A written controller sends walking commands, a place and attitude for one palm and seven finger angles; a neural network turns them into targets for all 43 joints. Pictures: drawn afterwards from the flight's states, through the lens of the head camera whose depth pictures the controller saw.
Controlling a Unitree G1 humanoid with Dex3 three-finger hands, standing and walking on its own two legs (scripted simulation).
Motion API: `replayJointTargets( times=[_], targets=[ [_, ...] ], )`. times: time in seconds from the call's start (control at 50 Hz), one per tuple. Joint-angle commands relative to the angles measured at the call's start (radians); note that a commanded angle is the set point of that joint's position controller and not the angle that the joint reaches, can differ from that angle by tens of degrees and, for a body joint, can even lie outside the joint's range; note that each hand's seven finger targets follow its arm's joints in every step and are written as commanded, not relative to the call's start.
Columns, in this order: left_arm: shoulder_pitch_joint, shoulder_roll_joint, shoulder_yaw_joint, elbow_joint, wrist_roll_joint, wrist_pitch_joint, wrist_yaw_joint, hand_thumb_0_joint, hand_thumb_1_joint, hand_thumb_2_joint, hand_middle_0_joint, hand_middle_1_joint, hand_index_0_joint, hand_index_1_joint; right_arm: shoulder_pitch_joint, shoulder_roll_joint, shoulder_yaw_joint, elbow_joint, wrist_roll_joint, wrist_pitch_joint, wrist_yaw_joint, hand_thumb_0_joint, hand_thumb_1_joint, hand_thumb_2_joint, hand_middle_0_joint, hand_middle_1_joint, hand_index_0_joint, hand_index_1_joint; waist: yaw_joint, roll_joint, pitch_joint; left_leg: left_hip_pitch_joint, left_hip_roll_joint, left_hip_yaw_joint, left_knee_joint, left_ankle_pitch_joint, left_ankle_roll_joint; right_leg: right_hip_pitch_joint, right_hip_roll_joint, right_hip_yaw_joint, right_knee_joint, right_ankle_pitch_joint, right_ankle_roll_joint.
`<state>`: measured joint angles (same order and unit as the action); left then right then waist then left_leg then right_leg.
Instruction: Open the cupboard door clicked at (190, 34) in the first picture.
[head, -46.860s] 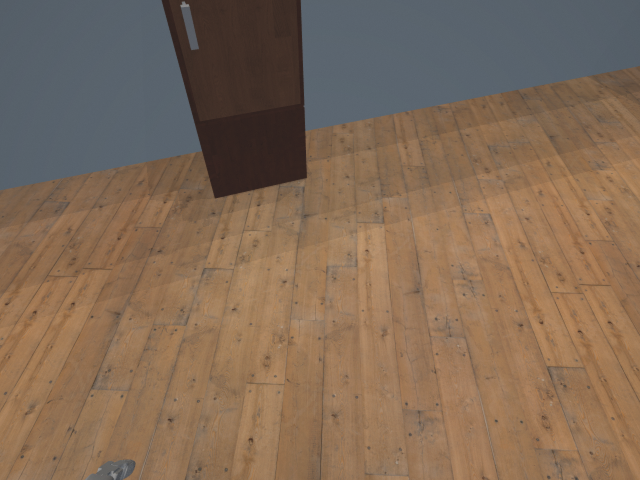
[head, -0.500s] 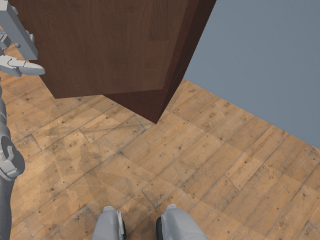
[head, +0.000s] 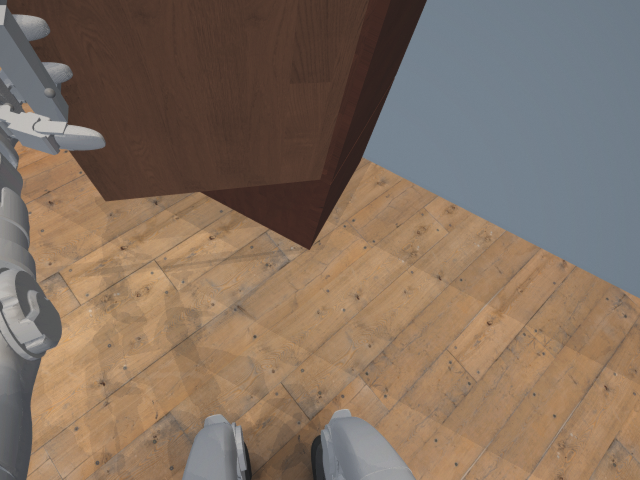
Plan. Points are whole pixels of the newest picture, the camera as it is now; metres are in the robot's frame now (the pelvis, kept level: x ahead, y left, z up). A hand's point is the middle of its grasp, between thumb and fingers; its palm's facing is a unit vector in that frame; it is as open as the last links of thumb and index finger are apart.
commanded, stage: slide the fingers in behind the handle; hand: left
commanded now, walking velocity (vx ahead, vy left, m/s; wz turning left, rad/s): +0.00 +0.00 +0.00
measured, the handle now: (28, 56) +0.59 +0.26 +0.09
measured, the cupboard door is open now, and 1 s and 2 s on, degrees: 39 39 67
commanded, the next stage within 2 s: close the thumb around the handle in 0.26 s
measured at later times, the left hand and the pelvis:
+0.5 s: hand (44, 94) +0.54 +0.24 +0.09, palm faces +0.10 -1.00 -0.01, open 13.5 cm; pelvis +0.00 +0.00 +0.00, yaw +0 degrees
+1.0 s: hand (43, 100) +0.53 +0.24 +0.09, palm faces +0.07 -1.00 +0.00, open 6.4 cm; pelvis +0.00 +0.00 +0.00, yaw +0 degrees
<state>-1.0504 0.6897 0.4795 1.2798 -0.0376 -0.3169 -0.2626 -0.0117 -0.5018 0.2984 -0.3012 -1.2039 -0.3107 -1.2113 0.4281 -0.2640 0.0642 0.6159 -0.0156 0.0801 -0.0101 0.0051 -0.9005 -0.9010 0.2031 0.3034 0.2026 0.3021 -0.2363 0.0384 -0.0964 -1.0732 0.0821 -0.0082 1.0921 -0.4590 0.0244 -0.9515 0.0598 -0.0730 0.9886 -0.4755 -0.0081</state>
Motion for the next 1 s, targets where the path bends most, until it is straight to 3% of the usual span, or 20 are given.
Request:
replayJointTargets(
  times=[0.0, 0.02, 0.04, 0.12, 0.18, 0.22, 0.24, 0.34, 0.36, 0.42, 0.44, 0.46, 0.48, 0.58, 0.66, 0.7, 0.78, 0.84, 0.92, 0.98],
  targets=[
    [-0.445, 0.275, 0.000, -0.245, -0.010, -0.085, 0.015, 0.000, -0.500, 0.300, -0.300, -1.200, -0.300, -1.200, 0.213, -0.203, -0.074, -0.013, -0.008, -0.001, -0.007, 0.000, -0.900, -0.900, 0.200, 0.300, 0.200, 0.300, 0.005, 0.219, -0.521, 0.553, -0.028, -0.068, -0.082, 0.480, 0.009, 0.076, 0.020, 0.031, -0.099, 0.366, -0.006],
    [-0.444, 0.256, -0.002, -0.246, -0.019, -0.091, 0.013, 0.000, -0.500, 0.300, -0.300, -1.200, -0.300, -1.200, 0.217, -0.203, -0.075, -0.013, -0.011, -0.003, -0.005, 0.000, -0.900, -0.900, 0.200, 0.300, 0.200, 0.300, 0.004, 0.212, -0.519, 0.565, -0.029, -0.073, -0.082, 0.496, 0.010, 0.071, 0.023, 0.028, -0.099, 0.371, -0.008],
    [-0.436, 0.286, 0.021, -0.251, -0.019, -0.094, 0.012, 0.000, -0.500, 0.300, -0.300, -1.200, -0.300, -1.200, 0.219, -0.209, -0.078, -0.011, -0.010, 0.001, -0.006, 0.000, -0.900, -0.900, 0.200, 0.300, 0.200, 0.300, 0.011, 0.211, -0.537, 0.578, -0.024, -0.076, -0.086, 0.503, 0.006, 0.077, 0.022, 0.025, -0.097, 0.370, -0.008],
    [-0.412, 0.207, -0.022, -0.231, -0.038, -0.082, -0.005, 0.000, -0.500, 0.300, -0.300, -1.200, -0.300, -1.200, 0.220, -0.205, -0.080, -0.008, -0.008, 0.000, -0.004, 0.000, -0.900, -0.900, 0.200, 0.300, 0.200, 0.300, 0.002, 0.192, -0.514, 0.581, -0.027, -0.075, -0.094, 0.498, 0.009, 0.070, 0.024, 0.021, -0.106, 0.368, -0.008],
    [-0.400, 0.254, 0.006, -0.205, -0.035, -0.068, -0.004, 0.000, -0.500, 0.300, -0.300, -1.200, -0.300, -1.200, 0.220, -0.211, -0.079, -0.007, -0.004, 0.005, -0.010, 0.000, -0.900, -0.900, 0.200, 0.300, 0.200, 0.300, 0.006, 0.147, -0.488, 0.532, -0.029, -0.069, -0.101, 0.451, 0.013, 0.096, 0.022, 0.027, -0.117, 0.355, -0.004],
    [-0.442, 0.226, -0.012, -0.219, -0.036, -0.073, 0.005, 0.000, -0.500, 0.300, -0.300, -1.200, -0.300, -1.200, 0.220, -0.206, -0.077, -0.006, -0.007, -0.001, -0.009, 0.000, -0.900, -0.900, 0.200, 0.300, 0.200, 0.300, -0.004, 0.164, -0.463, 0.533, -0.031, -0.071, -0.103, 0.441, 0.015, 0.074, 0.021, 0.026, -0.119, 0.338, -0.006],
    [-0.436, 0.243, -0.006, -0.227, -0.026, -0.080, 0.010, 0.000, -0.500, 0.300, -0.300, -1.200, -0.300, -1.200, 0.216, -0.206, -0.078, -0.006, -0.007, -0.001, -0.009, 0.000, -0.900, -0.900, 0.200, 0.300, 0.200, 0.300, 0.009, 0.204, -0.480, 0.554, -0.028, -0.073, -0.104, 0.441, 0.008, 0.059, 0.020, 0.024, -0.115, 0.323, -0.008],
    [-0.452, 0.257, 0.003, -0.231, -0.022, -0.110, 0.029, 0.000, -0.500, 0.300, -0.300, -1.200, -0.300, -1.200, 0.214, -0.210, -0.077, -0.004, -0.012, -0.006, -0.007, 0.000, -0.900, -0.900, 0.200, 0.300, 0.200, 0.300, 0.002, 0.189, -0.488, 0.556, -0.027, -0.081, -0.101, 0.437, 0.007, 0.055, 0.020, 0.026, -0.110, 0.311, -0.008],
    [-0.450, 0.226, -0.019, -0.240, -0.024, -0.112, 0.025, 0.000, -0.444, 0.324, -0.304, -1.206, -0.304, -1.206, 0.210, -0.205, -0.079, -0.005, -0.011, -0.007, -0.005, 0.000, -0.900, -0.900, 0.200, 0.300, 0.200, 0.300, 0.003, 0.202, -0.496, 0.569, -0.029, -0.080, -0.102, 0.444, 0.006, 0.056, 0.021, 0.025, -0.110, 0.316, -0.009],
    [-0.410, 0.241, -0.001, -0.244, -0.025, -0.111, 0.016, 0.000, -0.276, 0.396, -0.316, -1.224, -0.316, -1.224, 0.217, -0.209, -0.081, -0.005, -0.011, -0.004, -0.003, 0.000, -0.900, -0.900, 0.200, 0.300, 0.200, 0.300, 0.015, 0.206, -0.534, 0.592, -0.029, -0.079, -0.095, 0.494, 0.005, 0.074, 0.022, 0.025, -0.103, 0.355, -0.012],
    [-0.430, 0.241, -0.006, -0.256, -0.025, -0.109, 0.014, 0.000, -0.220, 0.420, -0.320, -1.230, -0.320, -1.230, 0.213, -0.208, -0.082, -0.004, -0.011, -0.002, -0.004, 0.000, -0.900, -0.900, 0.200, 0.300, 0.200, 0.300, 0.015, 0.234, -0.542, 0.610, -0.026, -0.081, -0.096, 0.507, 0.001, 0.064, 0.020, 0.024, -0.101, 0.358, -0.011],
    [-0.416, 0.216, -0.019, -0.259, -0.028, -0.106, 0.010, 0.000, -0.164, 0.444, -0.324, -1.236, -0.324, -1.236, 0.211, -0.205, -0.084, -0.004, -0.011, -0.001, -0.002, 0.000, -0.900, -0.900, 0.200, 0.300, 0.200, 0.300, 0.019, 0.235, -0.544, 0.621, -0.027, -0.082, -0.098, 0.510, -0.001, 0.063, 0.021, 0.021, -0.104, 0.356, -0.011],
    [-0.398, 0.199, -0.027, -0.241, -0.032, -0.097, 0.007, 0.000, -0.108, 0.468, -0.328, -1.242, -0.328, -1.242, 0.208, -0.204, -0.083, -0.005, -0.008, 0.000, 0.000, 0.000, -0.900, -0.900, 0.200, 0.300, 0.200, 0.300, 0.016, 0.214, -0.522, 0.607, -0.028, -0.079, -0.101, 0.492, 0.002, 0.064, 0.023, 0.020, -0.112, 0.346, -0.010],
    [-0.401, 0.230, -0.005, -0.212, -0.040, -0.083, 0.009, 0.000, 0.172, 0.588, -0.348, -1.272, -0.348, -1.272, 0.203, -0.208, -0.080, -0.009, -0.003, 0.001, -0.008, 0.000, -0.900, -0.900, 0.200, 0.300, 0.200, 0.300, 0.006, 0.141, -0.461, 0.521, -0.032, -0.067, -0.109, 0.421, 0.013, 0.097, 0.022, 0.029, -0.126, 0.335, -0.004],
    [-0.406, 0.271, 0.017, -0.208, -0.030, -0.100, 0.014, 0.000, 0.396, 0.684, -0.364, -1.296, -0.364, -1.296, 0.199, -0.207, -0.076, -0.008, -0.004, -0.005, -0.011, 0.000, -0.900, -0.900, 0.200, 0.300, 0.200, 0.300, 0.013, 0.164, -0.467, 0.500, -0.034, -0.061, -0.097, 0.416, 0.013, 0.100, 0.019, 0.037, -0.116, 0.336, -0.006],
    [-0.419, 0.243, -0.014, -0.199, -0.027, -0.099, 0.011, 0.000, 0.508, 0.732, -0.372, -1.308, -0.372, -1.308, 0.194, -0.205, -0.074, -0.010, -0.003, -0.007, -0.011, 0.000, -0.900, -0.900, 0.200, 0.300, 0.200, 0.300, 0.000, 0.167, -0.443, 0.494, -0.034, -0.062, -0.100, 0.390, 0.013, 0.079, 0.018, 0.036, -0.119, 0.311, -0.004],
    [-0.410, 0.292, 0.016, -0.187, -0.031, -0.095, -0.004, 0.000, 0.732, 0.828, -0.388, -1.332, -0.388, -1.332, 0.198, -0.213, -0.073, -0.013, -0.003, -0.008, -0.016, 0.000, -0.900, -0.900, 0.200, 0.300, 0.200, 0.300, 0.004, 0.159, -0.477, 0.488, -0.033, -0.061, -0.091, 0.407, 0.016, 0.097, 0.017, 0.041, -0.111, 0.332, -0.003],
    [-0.424, 0.274, 0.010, -0.253, -0.038, -0.106, -0.016, 0.000, 0.900, 0.900, -0.400, -1.350, -0.400, -1.350, 0.205, -0.209, -0.079, -0.011, -0.005, -0.009, -0.013, 0.000, -0.900, -0.900, 0.200, 0.300, 0.200, 0.300, 0.021, 0.229, -0.559, 0.572, -0.032, -0.068, -0.087, 0.474, 0.007, 0.090, 0.018, 0.034, -0.102, 0.362, -0.007],
    [-0.440, 0.262, 0.010, -0.262, -0.048, -0.104, -0.020, 0.000, 0.900, 0.900, -0.400, -1.350, -0.400, -1.350, 0.211, -0.210, -0.081, 0.001, -0.006, -0.005, -0.013, 0.000, -0.900, -0.900, 0.200, 0.300, 0.200, 0.300, 0.007, 0.200, -0.543, 0.590, -0.025, -0.082, -0.086, 0.490, 0.008, 0.072, 0.024, 0.026, -0.102, 0.356, -0.008],
    [-0.412, 0.264, 0.028, -0.247, -0.058, -0.089, -0.011, 0.000, 0.900, 0.900, -0.400, -1.350, -0.400, -1.350, 0.207, -0.209, -0.081, -0.003, -0.005, -0.004, -0.013, 0.000, -0.900, -0.900, 0.200, 0.300, 0.200, 0.300, 0.017, 0.189, -0.539, 0.564, -0.030, -0.071, -0.091, 0.483, 0.009, 0.098, 0.022, 0.027, -0.109, 0.370, -0.004]
  ],
)
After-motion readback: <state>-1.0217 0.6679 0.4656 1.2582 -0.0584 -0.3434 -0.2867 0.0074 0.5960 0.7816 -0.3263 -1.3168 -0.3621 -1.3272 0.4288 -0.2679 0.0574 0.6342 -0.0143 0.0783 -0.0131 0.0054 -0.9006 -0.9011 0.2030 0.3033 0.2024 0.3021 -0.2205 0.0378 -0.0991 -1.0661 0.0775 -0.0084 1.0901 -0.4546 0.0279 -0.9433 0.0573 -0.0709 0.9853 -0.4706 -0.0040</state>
